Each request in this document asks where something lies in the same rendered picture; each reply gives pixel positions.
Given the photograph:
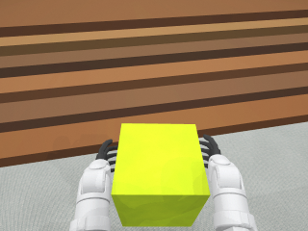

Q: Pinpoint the robot left hand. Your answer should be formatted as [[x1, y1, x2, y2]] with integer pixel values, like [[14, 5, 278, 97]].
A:
[[95, 139, 118, 173]]

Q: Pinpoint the carton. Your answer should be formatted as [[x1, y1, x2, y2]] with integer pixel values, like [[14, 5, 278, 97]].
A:
[[111, 123, 211, 227]]

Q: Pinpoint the right robot forearm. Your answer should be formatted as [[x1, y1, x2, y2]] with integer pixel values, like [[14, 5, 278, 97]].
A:
[[208, 154, 258, 231]]

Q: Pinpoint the left robot forearm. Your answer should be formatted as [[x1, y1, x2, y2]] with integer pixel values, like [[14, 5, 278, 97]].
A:
[[69, 159, 112, 231]]

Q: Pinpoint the robot right hand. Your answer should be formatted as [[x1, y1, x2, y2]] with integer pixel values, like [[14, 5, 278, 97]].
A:
[[199, 134, 221, 168]]

